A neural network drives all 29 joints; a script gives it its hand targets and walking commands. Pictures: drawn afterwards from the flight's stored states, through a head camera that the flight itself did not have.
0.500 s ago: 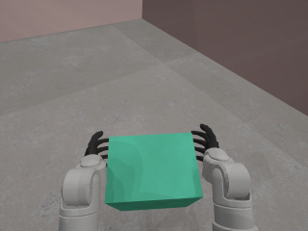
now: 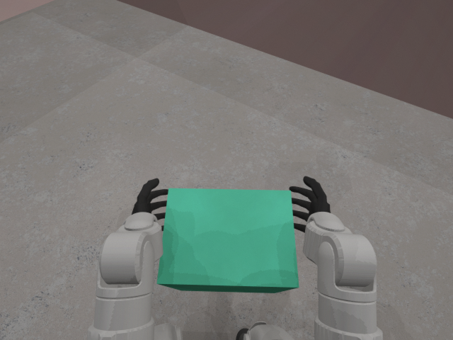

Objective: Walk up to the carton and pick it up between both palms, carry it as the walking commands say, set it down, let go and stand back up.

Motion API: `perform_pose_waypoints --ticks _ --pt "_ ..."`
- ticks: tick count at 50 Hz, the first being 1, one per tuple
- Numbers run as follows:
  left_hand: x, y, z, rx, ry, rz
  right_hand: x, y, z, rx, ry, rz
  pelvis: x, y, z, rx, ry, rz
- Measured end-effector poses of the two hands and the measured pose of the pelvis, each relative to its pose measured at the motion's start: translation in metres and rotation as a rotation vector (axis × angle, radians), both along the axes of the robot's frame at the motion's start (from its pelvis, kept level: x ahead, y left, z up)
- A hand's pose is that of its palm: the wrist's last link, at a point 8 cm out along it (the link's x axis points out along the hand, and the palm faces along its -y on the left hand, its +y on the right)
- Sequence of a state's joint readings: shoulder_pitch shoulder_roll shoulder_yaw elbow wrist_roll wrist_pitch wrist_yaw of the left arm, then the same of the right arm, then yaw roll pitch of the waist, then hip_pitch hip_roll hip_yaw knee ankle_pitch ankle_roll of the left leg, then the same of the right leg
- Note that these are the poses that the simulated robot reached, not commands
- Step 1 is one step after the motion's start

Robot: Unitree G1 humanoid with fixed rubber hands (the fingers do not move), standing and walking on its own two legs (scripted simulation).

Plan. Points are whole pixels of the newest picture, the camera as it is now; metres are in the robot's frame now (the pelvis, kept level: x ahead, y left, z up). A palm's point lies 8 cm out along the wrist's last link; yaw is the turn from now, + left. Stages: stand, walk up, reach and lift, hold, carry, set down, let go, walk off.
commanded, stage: carry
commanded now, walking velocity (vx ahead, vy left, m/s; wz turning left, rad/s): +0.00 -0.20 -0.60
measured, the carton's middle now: (228, 247) +0.28 -0.01 -0.02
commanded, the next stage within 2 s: none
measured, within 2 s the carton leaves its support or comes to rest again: neither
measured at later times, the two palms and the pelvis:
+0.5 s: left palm (276, 228) +0.25 -0.08 +0.11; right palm out of the picture +0.17 -0.34 +0.13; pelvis -0.05 -0.13 +0.01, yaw -18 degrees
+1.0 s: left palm (435, 304) +0.14 -0.28 +0.08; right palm out of the picture +0.02 -0.52 +0.12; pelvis -0.15 -0.27 +0.01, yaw -33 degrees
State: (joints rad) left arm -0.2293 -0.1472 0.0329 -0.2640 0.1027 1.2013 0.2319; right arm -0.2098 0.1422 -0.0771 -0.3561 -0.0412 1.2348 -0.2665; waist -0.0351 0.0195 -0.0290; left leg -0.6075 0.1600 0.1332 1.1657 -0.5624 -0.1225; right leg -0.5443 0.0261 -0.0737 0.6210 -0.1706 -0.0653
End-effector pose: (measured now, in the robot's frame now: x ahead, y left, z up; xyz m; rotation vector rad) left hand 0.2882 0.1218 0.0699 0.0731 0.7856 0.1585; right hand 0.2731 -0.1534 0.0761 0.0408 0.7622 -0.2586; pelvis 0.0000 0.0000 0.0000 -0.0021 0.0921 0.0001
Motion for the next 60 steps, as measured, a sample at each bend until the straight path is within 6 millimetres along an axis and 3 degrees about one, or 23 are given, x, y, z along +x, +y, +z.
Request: perform_pose_waypoints --ticks 8,12,16,21,24,30,34,38,48,50,54,60 --pt "-0.021 -0.032 0.007 -0.095 -0.11 0.003 -0.018 -0.031 0.028 -0.096 -0.108 0.012 -0.018 -0.036 -0.005 -0.028 0.016 -0.058" --pt "-0.039 -0.051 0.017 -0.069 -0.078 -0.042 -0.04 -0.051 0.037 -0.085 -0.086 -0.01 -0.02 -0.047 0.007 -0.041 -0.011 -0.131" --pt "-0.043 -0.085 0.036 -0.059 -0.067 -0.131 -0.065 -0.084 0.042 -0.077 -0.067 -0.091 -0.026 -0.06 0.019 -0.061 -0.036 -0.188" --pt "-0.038 -0.141 0.046 -0.087 -0.102 -0.189 -0.091 -0.133 0.057 -0.107 -0.089 -0.164 -0.039 -0.096 0.021 -0.073 -0.043 -0.257" --pt "-0.038 -0.184 0.044 -0.083 -0.106 -0.226 -0.104 -0.171 0.056 -0.111 -0.088 -0.208 -0.046 -0.124 0.017 -0.065 -0.035 -0.299" --pt "-0.05 -0.287 0.028 0.004 -0.09 -0.356 -0.138 -0.265 0.014 -0.035 -0.067 -0.345 -0.063 -0.184 -0.005 -0.047 -0.017 -0.372" --pt "-0.066 -0.335 0.008 0.037 -0.004 -0.439 -0.174 -0.305 -0.007 0.016 0.002 -0.432 -0.085 -0.204 -0.001 -0.005 -0.011 -0.404" --pt "-0.082 -0.361 -0.006 -0.002 0.015 -0.453 -0.199 -0.328 -0.004 0.017 -0.007 -0.457 -0.108 -0.222 0.001 0.002 -0.007 -0.454" --pt "-0.129 -0.391 0.008 -0.131 -0.075 -0.435 -0.238 -0.361 0.035 -0.132 -0.085 -0.42 -0.148 -0.264 0.0 0.007 0.009 -0.531" --pt "-0.144 -0.397 0.011 -0.12 -0.05 -0.458 -0.255 -0.366 0.039 -0.125 -0.062 -0.432 -0.155 -0.269 0.008 -0.008 -0.005 -0.571" --pt "-0.169 -0.424 0.035 -0.083 -0.039 -0.57 -0.298 -0.386 0.043 -0.088 -0.051 -0.532 -0.166 -0.276 0.022 -0.067 -0.024 -0.623" --pt "-0.195 -0.487 0.054 -0.106 -0.106 -0.633 -0.355 -0.425 0.064 -0.124 -0.106 -0.615 -0.202 -0.307 0.023 -0.082 -0.04 -0.714"
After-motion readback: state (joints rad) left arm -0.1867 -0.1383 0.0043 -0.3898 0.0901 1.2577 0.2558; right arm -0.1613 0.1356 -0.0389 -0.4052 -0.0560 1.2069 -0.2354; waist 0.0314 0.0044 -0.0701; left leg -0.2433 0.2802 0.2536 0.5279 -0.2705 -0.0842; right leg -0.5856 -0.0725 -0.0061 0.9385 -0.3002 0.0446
